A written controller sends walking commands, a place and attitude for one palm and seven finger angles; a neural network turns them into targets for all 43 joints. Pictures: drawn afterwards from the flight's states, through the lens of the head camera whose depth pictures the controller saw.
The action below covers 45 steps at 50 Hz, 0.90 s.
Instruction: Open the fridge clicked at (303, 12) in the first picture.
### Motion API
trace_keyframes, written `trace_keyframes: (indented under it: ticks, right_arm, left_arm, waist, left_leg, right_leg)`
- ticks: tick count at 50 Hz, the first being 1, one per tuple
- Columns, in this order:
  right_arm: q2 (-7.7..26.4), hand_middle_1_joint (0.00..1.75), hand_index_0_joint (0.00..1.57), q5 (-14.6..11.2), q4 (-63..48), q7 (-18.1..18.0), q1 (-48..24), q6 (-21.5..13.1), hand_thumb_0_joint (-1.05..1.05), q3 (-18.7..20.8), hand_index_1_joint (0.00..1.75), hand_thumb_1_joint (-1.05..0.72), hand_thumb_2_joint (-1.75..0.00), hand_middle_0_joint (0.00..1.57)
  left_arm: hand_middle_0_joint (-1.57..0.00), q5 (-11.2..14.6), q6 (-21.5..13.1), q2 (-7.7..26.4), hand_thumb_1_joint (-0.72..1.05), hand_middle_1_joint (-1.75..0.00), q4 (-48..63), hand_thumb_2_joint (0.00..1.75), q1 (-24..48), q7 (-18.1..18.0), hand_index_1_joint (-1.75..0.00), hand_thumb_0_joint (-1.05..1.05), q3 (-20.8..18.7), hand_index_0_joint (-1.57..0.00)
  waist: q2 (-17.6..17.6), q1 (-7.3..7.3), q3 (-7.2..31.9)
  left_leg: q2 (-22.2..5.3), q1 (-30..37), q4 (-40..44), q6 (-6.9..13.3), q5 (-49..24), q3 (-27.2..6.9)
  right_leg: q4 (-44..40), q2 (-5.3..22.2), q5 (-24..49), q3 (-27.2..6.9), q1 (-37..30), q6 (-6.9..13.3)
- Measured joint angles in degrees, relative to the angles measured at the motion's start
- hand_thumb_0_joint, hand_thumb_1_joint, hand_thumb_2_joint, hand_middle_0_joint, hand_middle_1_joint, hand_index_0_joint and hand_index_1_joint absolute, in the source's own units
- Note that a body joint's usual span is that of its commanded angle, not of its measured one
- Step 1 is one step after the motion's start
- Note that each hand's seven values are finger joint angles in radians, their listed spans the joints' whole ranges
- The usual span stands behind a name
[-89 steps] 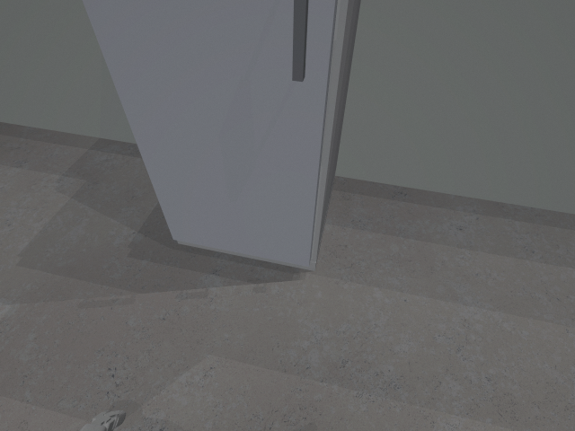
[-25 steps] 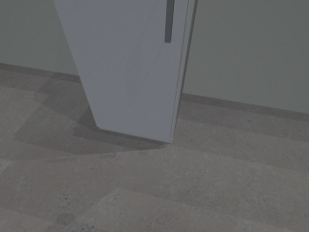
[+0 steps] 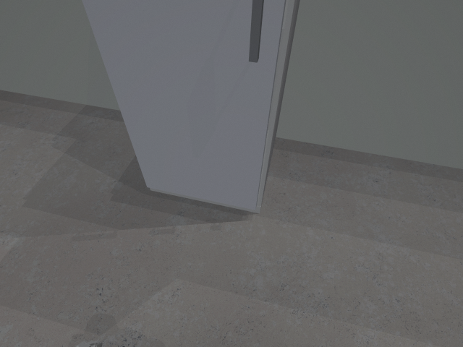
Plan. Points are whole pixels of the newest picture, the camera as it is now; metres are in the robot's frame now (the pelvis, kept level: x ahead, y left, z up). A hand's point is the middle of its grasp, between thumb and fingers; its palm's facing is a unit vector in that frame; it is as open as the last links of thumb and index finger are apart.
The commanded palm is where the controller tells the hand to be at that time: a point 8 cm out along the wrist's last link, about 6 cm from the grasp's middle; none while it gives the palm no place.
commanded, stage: walk to a spot facing it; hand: right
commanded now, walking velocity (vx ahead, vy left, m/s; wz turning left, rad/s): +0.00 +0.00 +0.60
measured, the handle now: (259, 2) +0.81 -0.03 +0.24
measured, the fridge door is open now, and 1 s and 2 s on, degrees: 0 0 0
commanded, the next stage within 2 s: none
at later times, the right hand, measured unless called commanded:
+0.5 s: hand out of the picture +0.05 -0.15 -0.16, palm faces -0.18 +0.95 -0.26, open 7.3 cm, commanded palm none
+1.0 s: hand out of the picture +0.15 -0.20 -0.17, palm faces -0.43 +0.87 -0.23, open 7.4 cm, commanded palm none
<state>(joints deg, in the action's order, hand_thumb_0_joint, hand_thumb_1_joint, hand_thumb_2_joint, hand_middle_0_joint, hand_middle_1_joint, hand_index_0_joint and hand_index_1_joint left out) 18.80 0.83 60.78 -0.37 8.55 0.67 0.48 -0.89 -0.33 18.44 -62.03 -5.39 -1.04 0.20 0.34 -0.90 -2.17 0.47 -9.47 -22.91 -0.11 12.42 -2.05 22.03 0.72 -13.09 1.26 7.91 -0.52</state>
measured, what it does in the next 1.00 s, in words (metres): steps on the spot, turning left: right foot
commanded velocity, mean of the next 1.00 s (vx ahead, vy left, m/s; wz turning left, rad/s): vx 0.00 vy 0.00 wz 0.60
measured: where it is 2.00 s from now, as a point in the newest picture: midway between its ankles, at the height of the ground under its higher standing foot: outside the picture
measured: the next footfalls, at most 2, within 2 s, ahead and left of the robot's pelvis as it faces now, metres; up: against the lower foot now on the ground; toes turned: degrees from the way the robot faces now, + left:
right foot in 0.84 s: +0.05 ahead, -0.11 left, +0.00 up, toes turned +26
left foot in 1.30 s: -0.10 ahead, +0.09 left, +0.00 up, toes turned +49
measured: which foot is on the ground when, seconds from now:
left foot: down 0.00-0.84, up 0.86-1.00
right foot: down 0.00-0.28, up 0.30-0.82, down 0.84-1.00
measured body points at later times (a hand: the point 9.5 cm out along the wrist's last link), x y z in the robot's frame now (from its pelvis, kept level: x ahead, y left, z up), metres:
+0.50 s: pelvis -0.03 +0.04 -0.01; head +0.02 +0.07 +0.44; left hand +0.01 +0.31 -0.16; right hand +0.06 -0.20 -0.14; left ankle -0.03 +0.11 -0.74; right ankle -0.01 -0.13 -0.66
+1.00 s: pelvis -0.02 -0.03 +0.00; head +0.01 -0.05 +0.44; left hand -0.07 +0.23 -0.12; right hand +0.17 -0.24 -0.16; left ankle -0.11 +0.08 -0.65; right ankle +0.01 -0.13 -0.74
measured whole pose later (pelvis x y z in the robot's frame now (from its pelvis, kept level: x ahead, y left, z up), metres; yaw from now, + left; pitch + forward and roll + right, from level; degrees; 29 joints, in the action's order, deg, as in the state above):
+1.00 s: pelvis -0.02 -0.03 +0.00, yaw +31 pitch +0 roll +1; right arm 17.0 2.0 51.8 1.6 13.1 4.1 6.6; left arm -1.4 0.8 10.4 -51.2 -11.2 -2.0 -0.7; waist 3.6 -1.7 -1.4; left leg 2.8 -30.9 -67.7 -4.2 20.8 -3.8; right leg 27.1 2.2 -16.2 5.2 11.0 1.3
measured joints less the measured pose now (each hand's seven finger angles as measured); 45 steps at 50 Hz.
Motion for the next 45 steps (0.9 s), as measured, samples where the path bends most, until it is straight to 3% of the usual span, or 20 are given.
trace_keyframes:
  ticks: [7,11,13,14,16,18,20,23,32,37,40,42,45]
  right_arm:
    - [-2.4,0.3,0.2,0.3,-3.1,0.7,2.4,2.4,0.0,0.8,0.29,-0.91,-0.9,0.2]
    - [-4.2,0.3,0.2,0.3,-4.8,1.3,3.5,3.4,0.0,1.7,0.29,-0.91,-0.9,0.2]
    - [-5.3,0.3,0.2,0.4,-5.7,1.6,4.3,3.3,0.0,1.9,0.29,-0.91,-0.9,0.2]
    - [-5.7,0.3,0.2,0.4,-6.3,1.8,5.0,2.9,0.0,2.0,0.29,-0.91,-0.9,0.2]
    - [-6.4,0.3,0.2,0.7,-6.8,1.5,5.8,1.6,0.0,2.0,0.29,-0.91,-0.9,0.2]
    - [-7.2,0.3,0.2,0.6,-7.0,0.9,6.0,1.2,0.0,2.0,0.29,-0.91,-0.9,0.2]
    - [-7.7,0.3,0.2,0.4,-7.2,0.5,6.4,1.1,0.0,2.1,0.29,-0.91,-0.9,0.2]
    - [-8.0,0.3,0.21,0.2,-7.2,0.3,7.1,0.8,0.0,2.2,0.29,-0.91,-0.9,0.2]
    - [-7.6,0.3,0.21,0.5,-7.6,0.3,7.3,0.7,0.0,2.9,0.3,-0.91,-0.9,0.21]
    - [-6.2,0.3,0.21,0.8,-8.2,0.2,6.6,1.3,0.0,3.5,0.3,-0.91,-0.9,0.21]
    - [-5.0,0.3,0.21,0.8,-8.4,0.2,5.8,1.8,0.0,4.0,0.3,-0.91,-0.9,0.2]
    - [-4.1,0.3,0.21,0.4,-8.8,0.2,5.6,2.3,0.0,4.3,0.3,-0.91,-0.9,0.2]
    - [-2.7,0.3,0.2,0.8,-8.5,0.6,4.5,3.0,0.01,5.3,0.29,-0.91,-0.9,0.2]
  left_arm:
    - [-0.2,-0.2,1.3,-3.7,0.91,-0.3,4.0,0.9,-1.4,-0.4,-0.3,0.0,-0.8,-0.2]
    - [-0.2,-0.3,1.5,-5.2,0.91,-0.3,5.1,0.9,-2.4,-0.2,-0.3,0.0,-1.3,-0.2]
    - [-0.2,-0.5,1.7,-5.2,0.91,-0.3,5.4,0.9,-3.0,-0.2,-0.3,0.0,-1.7,-0.2]
    - [-0.2,-0.5,1.9,-5.1,0.91,-0.3,5.5,0.9,-3.4,-0.1,-0.3,0.0,-1.9,-0.2]
    - [-0.2,-0.3,2.7,-4.8,0.91,-0.3,5.6,0.9,-3.6,-0.1,-0.3,0.0,-2.4,-0.2]
    - [-0.2,-0.1,3.5,-4.7,0.91,-0.3,5.7,0.9,-3.5,-0.2,-0.3,0.0,-2.9,-0.2]
    - [-0.2,-0.1,3.7,-4.8,0.91,-0.3,5.8,0.9,-3.1,-0.1,-0.3,0.01,-3.1,-0.2]
    - [-0.2,-0.2,3.3,-4.8,0.91,-0.3,6.5,0.9,-2.2,0.0,-0.3,0.01,-3.2,-0.2]
    - [-0.2,-0.2,3.1,-4.3,0.91,-0.3,8.5,0.9,0.0,-0.7,-0.3,0.0,-3.6,-0.19]
    - [-0.2,0.3,2.7,-5.1,0.91,-0.3,9.9,0.9,0.9,-0.8,-0.3,0.0,-3.2,-0.19]
    - [-0.2,0.6,1.8,-5.9,0.91,-0.3,11.0,0.9,0.7,-0.8,-0.3,0.0,-2.8,-0.19]
    - [-0.2,0.7,0.7,-6.2,0.91,-0.3,11.7,0.9,-0.3,-0.9,-0.3,0.0,-2.3,-0.2]
    - [-0.2,0.0,0.7,-7.4,0.91,-0.3,11.7,0.9,-2.2,-0.8,-0.3,0.0,-1.4,-0.2]
  waist:
    - [1.1,-0.07,-1.7]
    - [1.0,-0.48,-3.3]
    - [-0.3,-0.64,-3.5]
    - [-1.0,-0.8,-3.3]
    - [-2.3,-0.83,-3.0]
    - [-2.8,-0.5,-3.4]
    - [-2.5,-0.68,-3.5]
    - [-1.6,-0.87,-3.4]
    - [-0.7,-1.39,-1.3]
    - [0.4,-2.12,-0.5]
    - [1.4,-2.02,0.0]
    - [1.9,-1.31,0.6]
    - [3.7,-1.0,0.3]
  left_leg:
    - [1.2,-6.5,-9.5,0.1,3.0,-3.4]
    - [0.4,-11.4,-23.4,-0.7,12.0,0.0]
    - [-0.3,-10.6,-22.8,-0.7,12.2,2.0]
    - [-0.6,-9.2,-19.3,-0.7,8.9,2.8]
    - [0.8,-9.2,-17.9,2.1,8.9,3.3]
    - [1.6,-9.0,-17.2,3.8,8.7,3.5]
    - [2.1,-8.1,-13.9,4.3,6.6,2.7]
    - [2.9,-7.1,-8.8,4.6,3.1,0.8]
    - [4.9,-6.9,-3.8,4.1,-1.1,-4.5]
    - [5.7,-7.9,-4.0,2.8,-1.9,-7.8]
    - [6.2,-9.2,-5.2,1.4,-2.0,-9.7]
    - [6.8,-11.0,-8.3,0.5,-0.7,-10.4]
    - [6.0,-16.5,-24.8,-1.7,10.8,-7.0]
  right_leg:
    - [6.7,1.0,-3.5,3.9,3.5,0.0]
    - [9.4,2.1,-5.0,6.8,3.9,-0.3]
    - [11.5,3.5,-6.1,7.7,4.5,-1.1]
    - [13.7,4.4,-7.3,7.9,5.4,-1.7]
    - [23.0,5.2,-12.3,5.5,9.7,-2.1]
    - [32.9,3.7,-15.1,1.7,14.0,-2.2]
    - [39.1,2.8,-13.1,0.2,17.0,-2.4]
    - [41.7,2.3,-9.4,-0.7,19.6,-3.1]
    - [34.8,1.9,-8.7,-2.7,18.3,-4.3]
    - [25.6,0.5,-10.9,-2.7,14.4,-3.5]
    - [15.8,-0.5,-8.8,-2.4,10.3,-2.6]
    - [7.9,-0.5,-3.3,-1.9,7.0,-0.9]
    - [8.6,-0.5,-3.8,0.6,6.0,1.4]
